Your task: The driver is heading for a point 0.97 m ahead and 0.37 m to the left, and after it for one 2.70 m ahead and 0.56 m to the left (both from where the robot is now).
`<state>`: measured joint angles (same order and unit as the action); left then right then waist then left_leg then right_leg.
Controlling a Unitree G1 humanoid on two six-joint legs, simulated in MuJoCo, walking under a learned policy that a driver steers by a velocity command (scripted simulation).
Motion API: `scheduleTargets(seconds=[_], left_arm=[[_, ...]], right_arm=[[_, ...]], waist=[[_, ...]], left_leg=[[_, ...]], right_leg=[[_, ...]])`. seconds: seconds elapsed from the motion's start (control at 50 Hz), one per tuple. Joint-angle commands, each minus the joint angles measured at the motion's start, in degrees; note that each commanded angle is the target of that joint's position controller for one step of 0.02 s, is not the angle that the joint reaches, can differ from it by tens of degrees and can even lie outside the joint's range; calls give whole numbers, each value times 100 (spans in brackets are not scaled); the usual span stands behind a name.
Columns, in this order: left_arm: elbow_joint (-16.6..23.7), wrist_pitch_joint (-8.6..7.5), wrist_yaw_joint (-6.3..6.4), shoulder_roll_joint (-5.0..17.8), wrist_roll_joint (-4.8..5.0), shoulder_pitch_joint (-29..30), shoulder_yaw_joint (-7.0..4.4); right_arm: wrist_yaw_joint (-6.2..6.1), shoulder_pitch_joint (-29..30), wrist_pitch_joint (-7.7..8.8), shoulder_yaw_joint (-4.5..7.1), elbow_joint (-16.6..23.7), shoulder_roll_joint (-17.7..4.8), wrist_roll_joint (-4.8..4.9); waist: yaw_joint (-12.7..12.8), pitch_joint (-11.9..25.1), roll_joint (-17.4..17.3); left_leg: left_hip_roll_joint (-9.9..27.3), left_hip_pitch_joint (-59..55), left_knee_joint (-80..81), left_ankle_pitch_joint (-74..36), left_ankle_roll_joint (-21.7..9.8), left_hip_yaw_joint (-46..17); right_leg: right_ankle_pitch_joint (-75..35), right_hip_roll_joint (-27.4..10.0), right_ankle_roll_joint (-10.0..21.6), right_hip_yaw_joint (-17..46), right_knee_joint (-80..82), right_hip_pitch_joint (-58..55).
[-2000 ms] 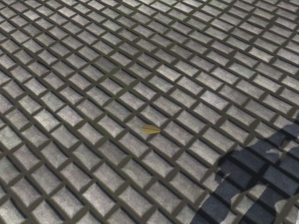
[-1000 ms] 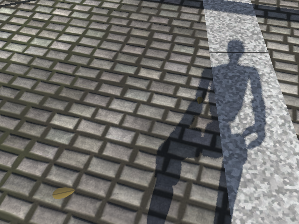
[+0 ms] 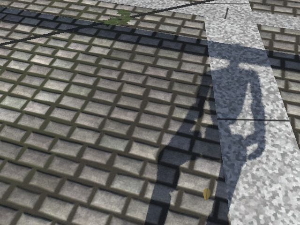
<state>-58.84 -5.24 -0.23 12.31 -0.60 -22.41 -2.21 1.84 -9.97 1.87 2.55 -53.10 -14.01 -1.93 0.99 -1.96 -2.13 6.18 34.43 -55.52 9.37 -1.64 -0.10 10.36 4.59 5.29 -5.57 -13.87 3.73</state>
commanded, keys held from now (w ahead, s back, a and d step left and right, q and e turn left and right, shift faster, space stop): w+q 1.00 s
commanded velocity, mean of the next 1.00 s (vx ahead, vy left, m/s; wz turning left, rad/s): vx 0.50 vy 0.00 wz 0.47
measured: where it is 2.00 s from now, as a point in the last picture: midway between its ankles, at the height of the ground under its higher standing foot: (81, 144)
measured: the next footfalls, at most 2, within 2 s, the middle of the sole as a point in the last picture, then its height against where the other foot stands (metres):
left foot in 0.26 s outside the picture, level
right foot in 0.82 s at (154, 192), level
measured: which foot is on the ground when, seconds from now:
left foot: up 0.00-0.24, down 0.26-0.82, up 0.84-1.00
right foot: down 0.00-0.28, up 0.30-0.80, down 0.82-1.00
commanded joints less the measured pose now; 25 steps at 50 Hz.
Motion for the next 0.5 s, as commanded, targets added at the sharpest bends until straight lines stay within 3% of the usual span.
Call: scheduleTargets(seconds=[0.02,0.12,0.18,0.22,0.24,0.26,0.28,0.3,0.32,0.34,0.36,0.38,0.4,0.42,0.5], left_arm=[[199,-85,14,669,-8,-92,-99],[12,-89,90,635,-66,-484,-77],[-42,-58,164,697,-95,-454,-90],[-19,-20,205,850,-116,-313,-126],[7,30,207,922,-125,-262,-147],[84,68,208,961,-102,-191,-150],[374,41,167,744,6,-181,-82],[636,-24,59,559,67,-250,-87],[747,-55,42,844,-55,327,-144],[872,-132,16,766,-9,627,-119],[862,-150,24,721,-16,659,-123],[908,-71,31,685,-106,681,-128],[898,50,25,610,-192,571,-111],[934,152,11,559,-227,560,-107],[1281,307,-37,541,-220,1280,-97]], right_arm=[[29,358,20,-22,357,-152,48],[29,1081,51,-86,625,-117,72],[30,1104,89,-55,707,-173,35],[-7,628,109,18,597,-279,13],[-25,41,132,85,421,-371,4],[-49,-850,167,195,148,-560,-55],[-124,-1672,165,390,42,-1156,-142],[-127,-1537,87,486,86,-1472,-1],[-112,-1241,38,459,83,-1345,153],[-135,-887,34,402,139,-1074,165],[-141,-663,45,334,155,-789,141],[-170,-535,75,288,152,-652,169],[-181,-483,114,255,162,-575,184],[-178,-551,168,255,156,-602,205],[-181,-942,216,322,130,-877,206]], waist=[[-51,-270,520],[168,-449,544],[75,-426,547],[-172,-89,667],[-402,252,673],[-781,716,560],[-1025,1387,-142],[-685,1850,-1272],[-645,1349,-296],[-524,691,-9],[-291,263,382],[-102,86,405],[24,130,308],[68,169,249],[-65,-28,85]], left_leg=[[-12,259,732,-593,73,187],[-258,154,1760,-936,-185,363],[-432,-58,2098,-454,-458,533],[-803,-741,2187,106,-701,791],[-1032,-1353,2364,251,-843,889],[-1027,-2563,2705,72,-1057,655],[238,-4206,2845,492,-1598,-1158],[1494,-5271,3753,76,-2419,-4207],[1245,-5000,3853,144,-2216,-3685],[1131,-4216,3956,-142,-2028,-2955],[866,-3482,4110,-670,-1772,-2487],[610,-2978,4190,-1078,-1621,-2121],[430,-2679,4246,-1332,-1532,-1862],[322,-2562,4275,-1545,-1529,-1740],[53,-2371,4500,-1434,-1440,-1555]], right_leg=[[-1673,-1443,565,727,780,111],[-2126,-1659,449,234,754,-510],[-3203,-1830,349,-21,266,-1026],[-4979,-1852,257,-240,-724,-1215],[-5402,-1809,210,-349,-1642,-1194],[-4824,-1697,76,-491,-2896,-587],[-2842,-1342,-143,-643,-4887,1059],[1921,-5,-379,-90,-6727,3041],[1554,-454,-271,823,-6870,3703],[1041,-716,-263,818,-6527,3779],[794,-903,-283,801,-5988,3492],[764,-1007,-367,823,-5632,3195],[734,-1055,-457,819,-5375,2861],[751,-1047,-538,779,-5201,2749],[90,-1058,-814,581,-4227,3125]])
Velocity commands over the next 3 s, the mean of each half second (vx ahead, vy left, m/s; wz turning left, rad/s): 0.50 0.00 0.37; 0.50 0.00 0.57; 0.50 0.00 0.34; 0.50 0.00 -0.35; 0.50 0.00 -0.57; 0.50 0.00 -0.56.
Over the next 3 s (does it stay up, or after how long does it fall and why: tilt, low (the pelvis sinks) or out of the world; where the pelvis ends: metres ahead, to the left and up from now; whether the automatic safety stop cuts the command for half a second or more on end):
stays up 1.47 0.55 -0.03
